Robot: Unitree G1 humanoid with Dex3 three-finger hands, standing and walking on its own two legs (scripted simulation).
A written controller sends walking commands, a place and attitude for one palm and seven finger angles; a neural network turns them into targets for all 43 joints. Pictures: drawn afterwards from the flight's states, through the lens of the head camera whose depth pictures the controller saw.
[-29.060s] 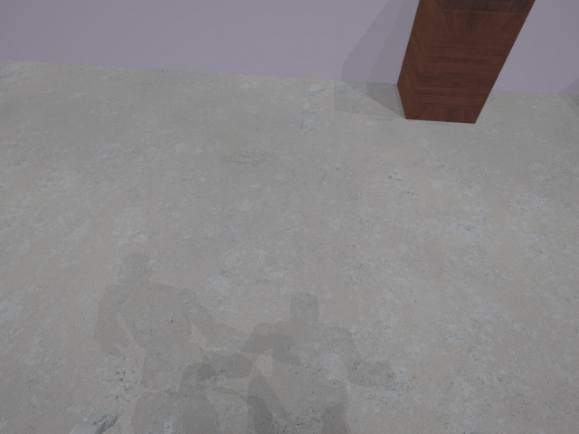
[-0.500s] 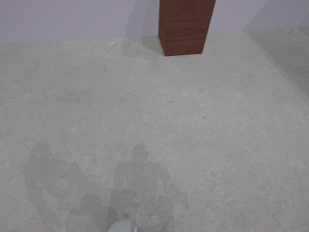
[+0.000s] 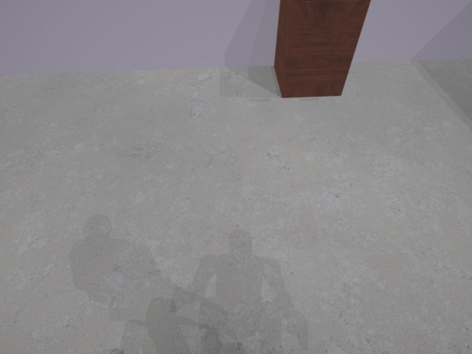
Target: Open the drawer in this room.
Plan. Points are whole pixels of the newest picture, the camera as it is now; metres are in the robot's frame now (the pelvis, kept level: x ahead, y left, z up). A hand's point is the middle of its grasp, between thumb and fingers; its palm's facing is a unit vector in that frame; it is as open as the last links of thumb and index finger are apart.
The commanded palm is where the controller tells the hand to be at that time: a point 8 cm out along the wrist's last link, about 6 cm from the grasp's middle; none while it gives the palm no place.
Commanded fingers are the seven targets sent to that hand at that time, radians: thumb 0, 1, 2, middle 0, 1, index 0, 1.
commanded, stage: turn or walk to find it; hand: left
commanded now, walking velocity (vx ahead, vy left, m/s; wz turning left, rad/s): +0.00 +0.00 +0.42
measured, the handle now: out of the picture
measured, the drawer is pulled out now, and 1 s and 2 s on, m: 0.00 0.00 0.00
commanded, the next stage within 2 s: stand and wait in 0.16 s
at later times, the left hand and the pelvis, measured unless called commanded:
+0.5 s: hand out of the picture -0.06 +0.20 -0.18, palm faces +0.23 -0.95 -0.20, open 7.4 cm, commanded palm none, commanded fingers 0.00 0.90 0.90 -0.20 -0.30 -0.20 -0.30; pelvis -0.01 +0.01 +0.00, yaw +9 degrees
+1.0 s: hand out of the picture -0.01 +0.18 -0.17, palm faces +0.13 -0.97 -0.19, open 7.3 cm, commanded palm none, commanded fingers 0.00 0.90 0.90 -0.20 -0.30 -0.20 -0.30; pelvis -0.01 -0.01 +0.00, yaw +5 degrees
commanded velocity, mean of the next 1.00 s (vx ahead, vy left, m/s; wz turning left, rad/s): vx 0.00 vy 0.00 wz -0.07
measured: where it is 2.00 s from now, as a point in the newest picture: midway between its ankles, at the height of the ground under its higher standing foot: outside the picture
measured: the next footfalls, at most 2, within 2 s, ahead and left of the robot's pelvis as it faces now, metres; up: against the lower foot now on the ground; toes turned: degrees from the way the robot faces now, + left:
left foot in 0.38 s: -0.03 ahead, +0.13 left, +0.00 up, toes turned +12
right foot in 0.64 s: +0.05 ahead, -0.12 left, +0.00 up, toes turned +0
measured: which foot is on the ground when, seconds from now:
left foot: down 0.00-0.00, up 0.02-0.36, down 0.38-1.00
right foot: down 0.00-0.40, up 0.42-0.62, down 0.64-1.00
